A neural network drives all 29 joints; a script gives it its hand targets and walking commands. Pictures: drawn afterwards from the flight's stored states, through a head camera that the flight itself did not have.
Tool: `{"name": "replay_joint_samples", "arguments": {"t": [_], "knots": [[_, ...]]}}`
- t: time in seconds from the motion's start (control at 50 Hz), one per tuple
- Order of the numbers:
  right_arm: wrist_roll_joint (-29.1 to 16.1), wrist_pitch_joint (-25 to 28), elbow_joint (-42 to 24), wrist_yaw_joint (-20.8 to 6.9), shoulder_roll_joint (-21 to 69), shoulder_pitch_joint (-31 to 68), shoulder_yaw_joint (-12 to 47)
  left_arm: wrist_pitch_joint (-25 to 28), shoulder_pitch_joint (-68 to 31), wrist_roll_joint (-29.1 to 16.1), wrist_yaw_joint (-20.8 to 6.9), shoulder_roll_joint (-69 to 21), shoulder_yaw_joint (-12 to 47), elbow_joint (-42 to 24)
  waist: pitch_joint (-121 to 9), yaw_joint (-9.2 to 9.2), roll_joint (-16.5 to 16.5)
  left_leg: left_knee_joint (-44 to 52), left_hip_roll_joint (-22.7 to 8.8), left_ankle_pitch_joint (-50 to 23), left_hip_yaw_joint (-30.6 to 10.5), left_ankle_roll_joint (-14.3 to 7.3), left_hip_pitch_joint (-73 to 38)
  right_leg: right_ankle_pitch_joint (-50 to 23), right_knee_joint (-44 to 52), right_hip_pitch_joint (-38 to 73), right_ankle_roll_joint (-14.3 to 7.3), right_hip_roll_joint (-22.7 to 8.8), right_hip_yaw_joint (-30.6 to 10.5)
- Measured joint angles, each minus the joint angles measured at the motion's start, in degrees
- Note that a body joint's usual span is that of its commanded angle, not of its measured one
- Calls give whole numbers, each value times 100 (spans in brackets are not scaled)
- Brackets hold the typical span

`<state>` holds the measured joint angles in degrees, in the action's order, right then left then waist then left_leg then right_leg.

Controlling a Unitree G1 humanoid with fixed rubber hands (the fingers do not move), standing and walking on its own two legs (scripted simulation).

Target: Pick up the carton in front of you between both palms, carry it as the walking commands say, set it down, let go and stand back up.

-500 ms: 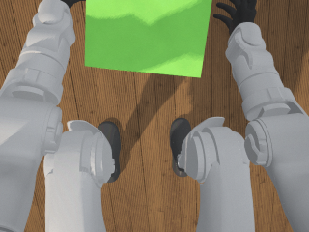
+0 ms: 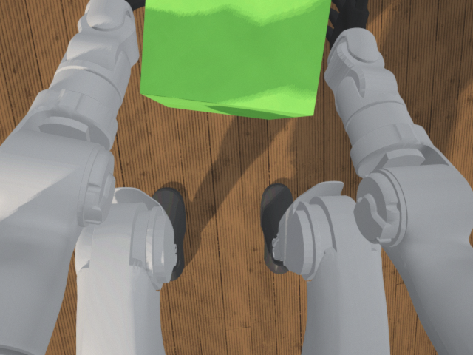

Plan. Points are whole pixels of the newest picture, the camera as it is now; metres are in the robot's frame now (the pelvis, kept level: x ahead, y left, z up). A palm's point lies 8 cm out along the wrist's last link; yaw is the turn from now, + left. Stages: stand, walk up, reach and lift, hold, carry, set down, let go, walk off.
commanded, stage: reach and lift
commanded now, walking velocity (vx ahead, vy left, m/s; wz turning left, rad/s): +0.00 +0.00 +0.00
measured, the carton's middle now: (230, 45) +0.52 +0.00 -0.24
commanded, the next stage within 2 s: none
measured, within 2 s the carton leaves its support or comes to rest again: leaves its support in 0.12 s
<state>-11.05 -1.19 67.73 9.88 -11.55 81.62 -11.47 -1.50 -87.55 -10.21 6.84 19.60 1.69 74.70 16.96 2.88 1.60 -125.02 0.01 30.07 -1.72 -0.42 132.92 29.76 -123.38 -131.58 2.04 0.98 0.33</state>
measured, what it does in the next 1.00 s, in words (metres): rises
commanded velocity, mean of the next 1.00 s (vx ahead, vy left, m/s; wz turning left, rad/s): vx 0.00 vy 0.00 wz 0.00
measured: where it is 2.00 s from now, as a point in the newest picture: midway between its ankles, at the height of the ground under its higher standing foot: (225, 246)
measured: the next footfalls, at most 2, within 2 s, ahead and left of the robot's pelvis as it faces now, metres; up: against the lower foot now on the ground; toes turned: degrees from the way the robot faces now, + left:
none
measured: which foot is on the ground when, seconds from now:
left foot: down 0.00-1.00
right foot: down 0.00-1.00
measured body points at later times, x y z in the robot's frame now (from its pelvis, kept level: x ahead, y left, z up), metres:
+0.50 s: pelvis +0.00 -0.01 +0.07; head +0.26 +0.02 +0.44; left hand +0.51 +0.17 +0.00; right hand +0.51 -0.13 +0.00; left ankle +0.12 +0.12 -0.33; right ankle +0.13 -0.13 -0.33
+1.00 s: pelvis +0.04 -0.01 +0.19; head +0.23 +0.02 +0.60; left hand +0.47 +0.17 +0.14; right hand +0.48 -0.13 +0.15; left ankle +0.12 +0.12 -0.33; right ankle +0.13 -0.13 -0.33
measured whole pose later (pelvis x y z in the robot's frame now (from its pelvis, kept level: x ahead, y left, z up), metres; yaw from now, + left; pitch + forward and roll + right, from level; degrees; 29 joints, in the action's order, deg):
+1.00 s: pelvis +0.04 -0.01 +0.19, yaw +4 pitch +37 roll -1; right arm 7.8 -20.8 32.7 4.7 5.0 41.9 -23.7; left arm -20.7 -45.1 9.1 3.4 -0.7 -19.6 37.7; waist -13.2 1.4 0.1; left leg -89.7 2.8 28.5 -3.3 1.4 97.8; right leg 30.1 -89.9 -96.4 1.8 3.0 -2.3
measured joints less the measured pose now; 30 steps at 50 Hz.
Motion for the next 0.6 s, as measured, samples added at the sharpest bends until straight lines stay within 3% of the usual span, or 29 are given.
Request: {"name": "replay_joint_samples", "arguments": {"t": [0.12, 0.24, 0.34, 0.48, 0.6], "knots": [[-62, -402, -491, 33, -39, -270, 70, -364, 365, -5, 153, -108, 13, -584, -124, 29, 18, -140, 64, -1, 28, -1, 74, 72, -179, -52, 138, 131, -122], [-62, -862, -1801, 90, 225, -1366, -151, -863, 1295, 92, 255, -349, -130, -1762, -587, 2, 80, -19, 170, 56, 3, 103, -173, 195, -131, 193, 186, 304, -248], [551, -1244, -2411, -17, 672, -2003, -716, -1287, 1895, 675, 95, -776, -947, -2308, -1325, -105, 33, 407, 234, 46, -43, 172, -518, 232, 246, 531, 152, 258, -239], [1874, -1639, -2443, -366, 1223, -2186, -1704, -1582, 2151, 1773, -283, -1245, -2133, -2192, -2234, -93, -183, 1281, 368, -146, -149, 225, -939, 109, 1087, 996, 91, 188, -179], [2220, -1812, -2799, -514, 1386, -2432, -1877, -1656, 2440, 2247, -392, -1564, -2509, -2519, -2554, -121, -197, 1931, 337, -266, -157, 216, -1305, -41, 1742, 1330, 56, 252, -215]]}}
